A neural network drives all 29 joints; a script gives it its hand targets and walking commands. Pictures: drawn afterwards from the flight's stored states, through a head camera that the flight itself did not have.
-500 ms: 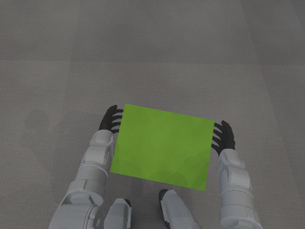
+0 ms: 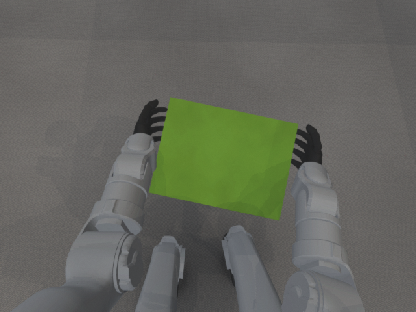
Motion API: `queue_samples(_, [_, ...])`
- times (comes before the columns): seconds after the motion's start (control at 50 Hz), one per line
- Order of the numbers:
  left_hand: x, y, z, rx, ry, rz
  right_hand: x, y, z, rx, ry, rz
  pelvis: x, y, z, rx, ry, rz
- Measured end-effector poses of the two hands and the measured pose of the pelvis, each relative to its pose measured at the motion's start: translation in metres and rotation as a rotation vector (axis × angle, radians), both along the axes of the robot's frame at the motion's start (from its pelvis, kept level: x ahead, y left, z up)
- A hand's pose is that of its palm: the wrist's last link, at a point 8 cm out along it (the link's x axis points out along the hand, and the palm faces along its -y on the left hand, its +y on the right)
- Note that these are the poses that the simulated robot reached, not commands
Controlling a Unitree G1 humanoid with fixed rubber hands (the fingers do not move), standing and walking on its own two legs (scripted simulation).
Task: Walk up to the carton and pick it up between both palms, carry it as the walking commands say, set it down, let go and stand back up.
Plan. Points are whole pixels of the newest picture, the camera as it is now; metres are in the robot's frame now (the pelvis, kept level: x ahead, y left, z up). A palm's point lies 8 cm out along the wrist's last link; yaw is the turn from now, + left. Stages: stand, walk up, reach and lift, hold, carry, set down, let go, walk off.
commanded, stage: set down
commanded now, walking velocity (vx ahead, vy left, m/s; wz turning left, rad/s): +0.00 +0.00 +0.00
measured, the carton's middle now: (221, 160) +0.41 -0.07 -0.15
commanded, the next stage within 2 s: none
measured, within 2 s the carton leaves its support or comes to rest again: neither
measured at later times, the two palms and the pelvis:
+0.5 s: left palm (151, 142) +0.47 +0.09 -0.17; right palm (291, 162) +0.39 -0.23 -0.15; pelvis +0.00 +0.00 -0.06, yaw +0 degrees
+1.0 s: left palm (163, 141) +0.51 +0.08 -0.26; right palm (281, 163) +0.41 -0.24 -0.25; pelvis -0.03 +0.00 -0.13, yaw +1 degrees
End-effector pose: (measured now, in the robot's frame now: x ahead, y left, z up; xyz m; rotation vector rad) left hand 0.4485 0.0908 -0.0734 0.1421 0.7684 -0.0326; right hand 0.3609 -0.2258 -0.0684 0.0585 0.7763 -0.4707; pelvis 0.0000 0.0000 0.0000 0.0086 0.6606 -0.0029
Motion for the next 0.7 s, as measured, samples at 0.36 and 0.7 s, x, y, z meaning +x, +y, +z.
queue_samples(0.36, [0.015,0.002,-0.076,-0.028,0.009,-0.004,0.02,-0.003,-0.062,0.016,-0.011,0.031,0.007,0.006,-0.047,-0.013,0.126,0.01])
queue_samples(0.7, [0.038,-0.001,-0.126,-0.021,-0.013,-0.016,0.035,-0.004,-0.119,0.023,-0.037,0.009,-0.004,0.002,-0.09,-0.01,0.166,0.015])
